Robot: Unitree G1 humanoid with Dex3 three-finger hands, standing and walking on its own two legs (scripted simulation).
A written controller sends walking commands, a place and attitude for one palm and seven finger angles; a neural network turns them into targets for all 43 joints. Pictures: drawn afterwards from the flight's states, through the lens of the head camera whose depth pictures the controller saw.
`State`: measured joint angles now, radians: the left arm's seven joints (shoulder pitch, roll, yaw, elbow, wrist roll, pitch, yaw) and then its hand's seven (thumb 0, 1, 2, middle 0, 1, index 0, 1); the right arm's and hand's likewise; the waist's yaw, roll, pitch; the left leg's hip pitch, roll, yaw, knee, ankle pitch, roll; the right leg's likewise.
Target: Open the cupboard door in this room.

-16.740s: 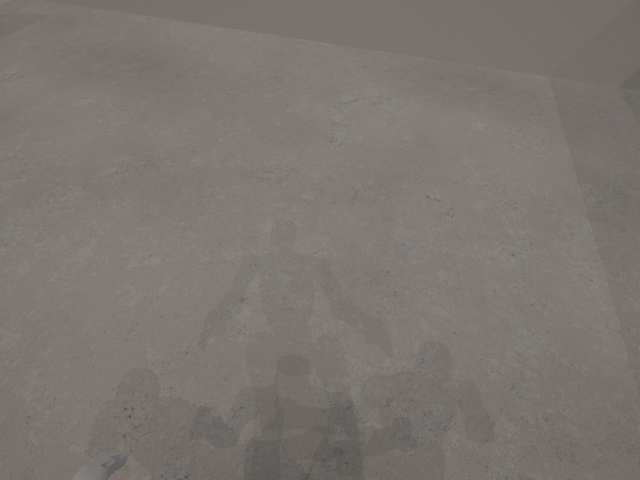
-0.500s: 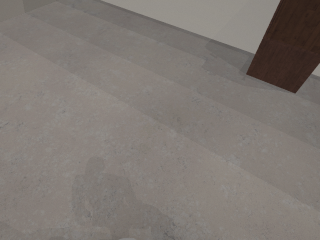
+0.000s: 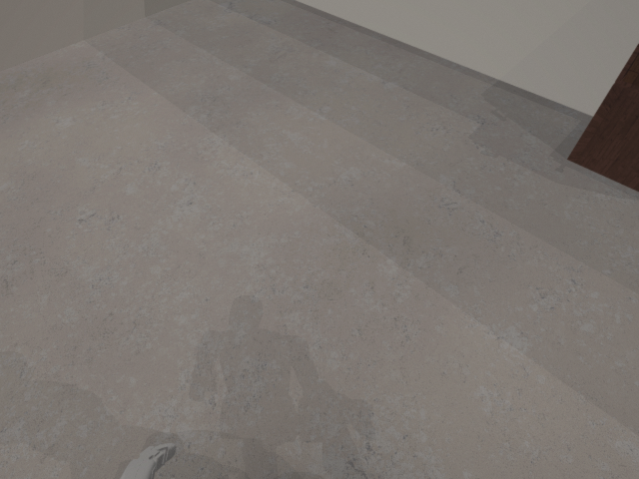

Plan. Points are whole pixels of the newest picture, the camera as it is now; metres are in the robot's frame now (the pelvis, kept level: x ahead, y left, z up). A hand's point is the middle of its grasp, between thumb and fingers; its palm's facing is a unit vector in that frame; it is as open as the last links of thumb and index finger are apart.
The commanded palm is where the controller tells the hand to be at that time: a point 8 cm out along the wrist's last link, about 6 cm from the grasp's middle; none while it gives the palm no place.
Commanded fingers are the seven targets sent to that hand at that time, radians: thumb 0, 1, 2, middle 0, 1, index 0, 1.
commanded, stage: turn or walk to find it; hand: left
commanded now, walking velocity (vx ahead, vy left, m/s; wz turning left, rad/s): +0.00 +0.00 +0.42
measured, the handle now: out of the picture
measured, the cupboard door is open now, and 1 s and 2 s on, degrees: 0 0 0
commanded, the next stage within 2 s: none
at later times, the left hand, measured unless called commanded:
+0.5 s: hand out of the picture -0.08 +0.16 -0.16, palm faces +0.31 -0.92 -0.25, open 7.4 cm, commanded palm none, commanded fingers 0.00 0.90 0.90 -0.20 -0.30 -0.20 -0.30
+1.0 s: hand out of the picture -0.05 +0.22 -0.15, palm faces +0.42 -0.87 -0.25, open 7.4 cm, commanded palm none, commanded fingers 0.00 0.90 0.90 -0.20 -0.30 -0.20 -0.30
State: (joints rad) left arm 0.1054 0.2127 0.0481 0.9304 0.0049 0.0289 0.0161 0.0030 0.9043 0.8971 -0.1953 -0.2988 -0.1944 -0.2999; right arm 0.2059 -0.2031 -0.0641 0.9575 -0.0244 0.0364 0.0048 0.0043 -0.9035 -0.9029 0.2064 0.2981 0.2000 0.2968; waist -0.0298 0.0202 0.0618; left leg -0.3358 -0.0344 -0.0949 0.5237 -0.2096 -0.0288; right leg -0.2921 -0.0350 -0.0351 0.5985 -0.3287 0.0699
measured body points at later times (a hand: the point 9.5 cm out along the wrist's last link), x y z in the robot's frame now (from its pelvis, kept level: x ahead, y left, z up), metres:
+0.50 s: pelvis -0.02 -0.03 +0.01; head +0.02 -0.02 +0.45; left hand -0.09 +0.21 -0.14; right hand +0.13 -0.25 -0.14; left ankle -0.08 +0.10 -0.70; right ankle -0.01 -0.11 -0.73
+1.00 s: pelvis -0.06 -0.02 +0.01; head -0.03 +0.00 +0.46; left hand -0.07 +0.26 -0.13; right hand +0.08 -0.22 -0.14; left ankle -0.08 +0.09 -0.73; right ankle -0.01 -0.16 -0.69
